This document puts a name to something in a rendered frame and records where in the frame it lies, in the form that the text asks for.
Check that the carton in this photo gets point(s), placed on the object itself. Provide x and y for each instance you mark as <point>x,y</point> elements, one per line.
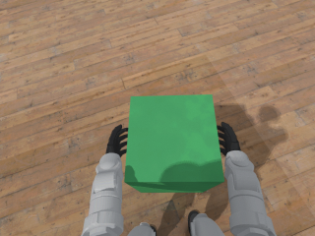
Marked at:
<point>173,144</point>

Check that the robot left forearm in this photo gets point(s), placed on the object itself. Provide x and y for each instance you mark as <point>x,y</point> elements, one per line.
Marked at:
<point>105,213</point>

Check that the left robot hand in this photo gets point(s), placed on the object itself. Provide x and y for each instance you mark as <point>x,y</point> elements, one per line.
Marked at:
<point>114,145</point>

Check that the robot right forearm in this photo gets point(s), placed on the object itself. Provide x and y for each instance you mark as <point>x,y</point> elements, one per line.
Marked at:
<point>247,206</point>

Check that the right robot hand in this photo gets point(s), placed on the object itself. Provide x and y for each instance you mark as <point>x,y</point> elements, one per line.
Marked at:
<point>230,142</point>

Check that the robot right foot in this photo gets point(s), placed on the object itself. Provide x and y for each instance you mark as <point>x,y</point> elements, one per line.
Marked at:
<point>191,216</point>

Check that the right robot thigh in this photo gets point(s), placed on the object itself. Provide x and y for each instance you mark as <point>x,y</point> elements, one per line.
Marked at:
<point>204,226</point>

